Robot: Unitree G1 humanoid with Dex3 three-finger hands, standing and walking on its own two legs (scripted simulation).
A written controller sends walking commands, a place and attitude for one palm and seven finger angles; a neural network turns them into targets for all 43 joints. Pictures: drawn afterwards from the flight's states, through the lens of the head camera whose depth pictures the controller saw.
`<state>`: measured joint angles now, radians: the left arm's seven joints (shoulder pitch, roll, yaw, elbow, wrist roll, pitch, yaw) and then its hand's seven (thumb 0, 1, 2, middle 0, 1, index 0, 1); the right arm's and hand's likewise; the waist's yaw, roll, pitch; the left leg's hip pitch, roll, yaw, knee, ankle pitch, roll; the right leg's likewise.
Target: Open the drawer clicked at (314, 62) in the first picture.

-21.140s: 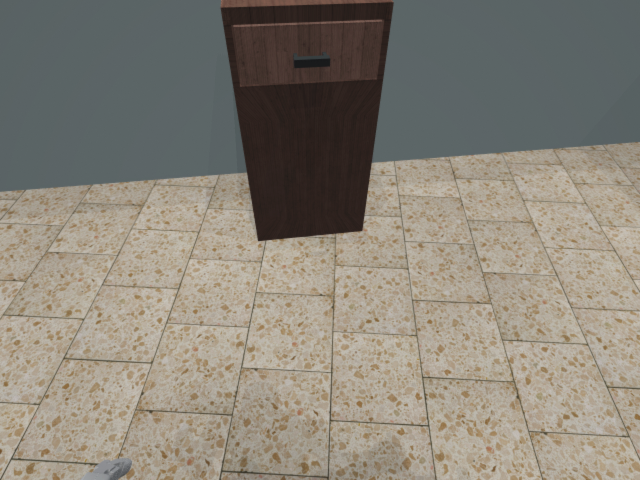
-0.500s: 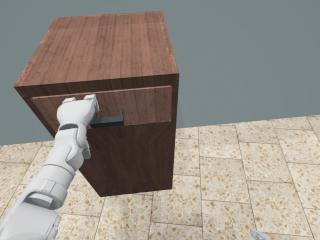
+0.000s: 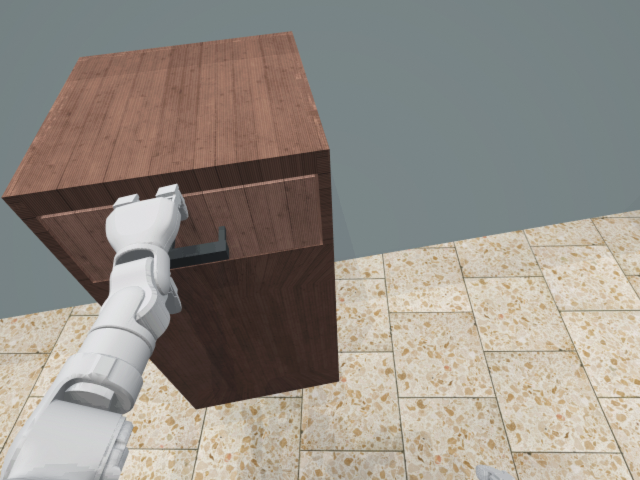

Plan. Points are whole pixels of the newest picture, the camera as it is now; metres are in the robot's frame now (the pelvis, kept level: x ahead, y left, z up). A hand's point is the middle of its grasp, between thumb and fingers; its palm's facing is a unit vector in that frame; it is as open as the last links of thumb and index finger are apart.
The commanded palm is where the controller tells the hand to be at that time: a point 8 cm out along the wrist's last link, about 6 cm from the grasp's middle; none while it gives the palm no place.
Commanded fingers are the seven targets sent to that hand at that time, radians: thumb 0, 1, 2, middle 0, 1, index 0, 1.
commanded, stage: move the hooked fingers above the handle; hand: left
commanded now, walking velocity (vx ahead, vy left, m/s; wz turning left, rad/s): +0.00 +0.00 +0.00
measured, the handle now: (196, 245) +0.46 +0.22 +0.01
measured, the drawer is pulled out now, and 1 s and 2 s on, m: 0.00 0.00 0.00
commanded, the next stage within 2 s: lift the fingers back up to retry in 0.22 s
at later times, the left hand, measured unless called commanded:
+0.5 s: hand (194, 223) +0.43 +0.19 +0.10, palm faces +0.11 -0.03 -0.99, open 13.6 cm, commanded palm +0.38 +0.23 +0.13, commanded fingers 0.00 -0.50 0.30 -0.30 -1.20 -0.30 -1.20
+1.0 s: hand (174, 236) +0.42 +0.22 +0.08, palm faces +0.13 -0.05 -0.99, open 13.8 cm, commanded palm +0.39 +0.23 +0.13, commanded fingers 0.00 -0.50 0.30 -0.30 -1.20 -0.30 -1.20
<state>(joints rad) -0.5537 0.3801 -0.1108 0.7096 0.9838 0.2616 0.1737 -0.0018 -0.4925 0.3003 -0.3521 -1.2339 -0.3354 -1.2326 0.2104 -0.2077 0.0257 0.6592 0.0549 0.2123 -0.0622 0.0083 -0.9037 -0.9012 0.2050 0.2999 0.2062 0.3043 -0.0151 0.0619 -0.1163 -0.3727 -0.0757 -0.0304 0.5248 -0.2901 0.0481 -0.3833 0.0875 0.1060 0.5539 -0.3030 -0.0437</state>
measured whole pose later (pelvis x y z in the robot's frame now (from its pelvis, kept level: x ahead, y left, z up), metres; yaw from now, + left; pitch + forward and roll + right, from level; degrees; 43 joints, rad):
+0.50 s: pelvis +0.00 +0.00 +0.00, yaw +1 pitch +9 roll +1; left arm -0.67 0.30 -0.20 0.72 0.99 0.25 0.25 0.00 -0.49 0.30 -0.40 -1.29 -0.34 -1.26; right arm 0.19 -0.22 0.02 0.68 0.05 0.20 -0.05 0.01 -0.91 -0.90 0.20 0.30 0.20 0.30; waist 0.00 0.07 -0.13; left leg -0.41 -0.08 -0.04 0.55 -0.30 0.05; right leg -0.41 0.08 0.09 0.58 -0.31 -0.04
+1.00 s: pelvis -0.01 +0.01 -0.01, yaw +3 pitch +10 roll +0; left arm -0.64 0.36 -0.17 0.70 1.00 0.09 0.29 -0.01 -0.49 0.30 -0.34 -1.23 -0.32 -1.20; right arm 0.22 -0.26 -0.05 0.70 0.04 0.12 -0.05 0.01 -0.91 -0.90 0.20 0.30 0.20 0.30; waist 0.00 0.05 -0.11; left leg -0.47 -0.10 -0.08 0.62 -0.31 0.05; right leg -0.46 0.07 0.05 0.62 -0.34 -0.04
